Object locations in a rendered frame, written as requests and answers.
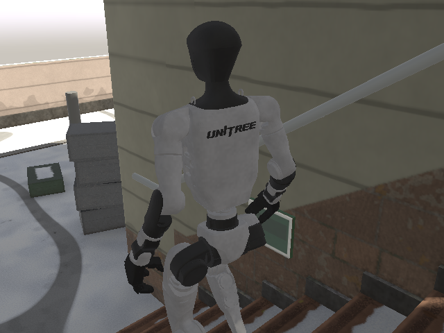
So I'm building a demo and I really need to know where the right robot upper arm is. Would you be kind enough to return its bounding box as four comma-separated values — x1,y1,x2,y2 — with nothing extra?
247,96,296,180

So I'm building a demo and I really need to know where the robot left forearm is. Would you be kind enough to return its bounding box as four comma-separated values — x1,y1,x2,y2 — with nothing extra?
129,189,172,266

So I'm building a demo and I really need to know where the left robot upper arm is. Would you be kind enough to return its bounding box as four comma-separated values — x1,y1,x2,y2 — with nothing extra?
151,106,190,215

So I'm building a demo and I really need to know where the robot right hand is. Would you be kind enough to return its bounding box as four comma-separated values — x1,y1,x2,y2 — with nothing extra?
245,190,280,224

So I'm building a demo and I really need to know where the robot left hand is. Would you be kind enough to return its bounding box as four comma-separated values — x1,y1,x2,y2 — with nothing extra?
124,253,164,294

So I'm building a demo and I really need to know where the right robot thigh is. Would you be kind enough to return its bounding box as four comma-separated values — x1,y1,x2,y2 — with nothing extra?
207,213,266,276

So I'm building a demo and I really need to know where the robot right shin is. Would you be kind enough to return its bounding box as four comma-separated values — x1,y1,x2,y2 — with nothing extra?
206,264,246,333

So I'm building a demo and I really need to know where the robot right forearm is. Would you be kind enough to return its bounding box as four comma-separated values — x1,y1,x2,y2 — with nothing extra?
263,160,296,205

